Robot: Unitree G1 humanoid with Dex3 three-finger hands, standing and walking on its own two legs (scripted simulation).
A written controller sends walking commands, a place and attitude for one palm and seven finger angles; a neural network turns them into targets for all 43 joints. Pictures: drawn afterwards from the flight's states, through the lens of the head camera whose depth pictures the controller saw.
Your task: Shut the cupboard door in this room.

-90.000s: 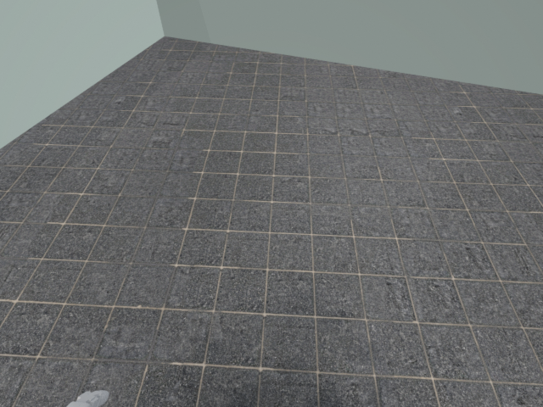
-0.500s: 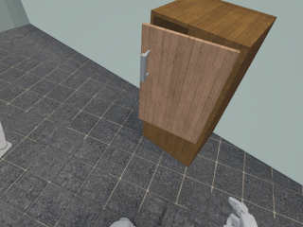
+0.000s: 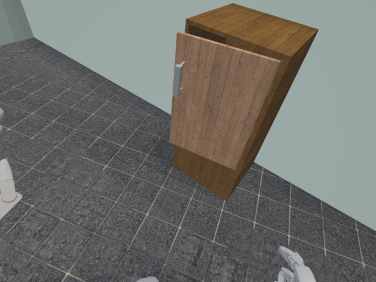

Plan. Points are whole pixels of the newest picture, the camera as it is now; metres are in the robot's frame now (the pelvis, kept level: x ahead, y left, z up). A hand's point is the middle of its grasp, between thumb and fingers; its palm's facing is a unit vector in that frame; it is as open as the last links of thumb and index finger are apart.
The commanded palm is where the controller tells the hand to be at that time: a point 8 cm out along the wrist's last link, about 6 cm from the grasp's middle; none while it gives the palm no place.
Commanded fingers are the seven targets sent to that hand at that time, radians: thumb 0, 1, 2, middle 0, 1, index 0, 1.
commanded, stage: stop stepping back and stand still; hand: left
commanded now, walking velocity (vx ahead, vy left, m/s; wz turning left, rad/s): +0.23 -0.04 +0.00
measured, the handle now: (179, 79) +0.86 +0.11 -0.01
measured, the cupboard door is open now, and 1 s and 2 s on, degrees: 11 11 11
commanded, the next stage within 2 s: let the arm hang, fingers relaxed in 0.72 s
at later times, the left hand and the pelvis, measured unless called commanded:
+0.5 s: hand out of the picture +0.14 +0.31 +0.18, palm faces +0.50 -0.77 -0.38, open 7.4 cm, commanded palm +0.08 +0.33 +0.19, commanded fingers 0.00 0.90 0.90 -0.20 -0.30 -0.20 -0.30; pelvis -0.06 +0.03 +0.00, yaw +1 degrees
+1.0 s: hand (59, 281) +0.13 +0.27 -0.07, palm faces +0.07 -0.93 -0.36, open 7.4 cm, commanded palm none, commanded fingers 0.00 0.90 0.90 -0.20 -0.30 -0.20 -0.30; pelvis -0.04 +0.04 +0.00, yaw +2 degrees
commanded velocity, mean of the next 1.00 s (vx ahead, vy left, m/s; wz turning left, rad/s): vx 0.07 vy -0.05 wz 0.00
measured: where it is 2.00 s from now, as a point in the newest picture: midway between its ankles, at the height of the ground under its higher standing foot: outside the picture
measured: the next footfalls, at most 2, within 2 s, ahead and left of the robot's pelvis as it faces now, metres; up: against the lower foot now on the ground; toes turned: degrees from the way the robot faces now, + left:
left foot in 0.04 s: +0.11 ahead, +0.10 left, +0.00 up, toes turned +1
right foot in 0.28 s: -0.03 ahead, -0.06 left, +0.00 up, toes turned -1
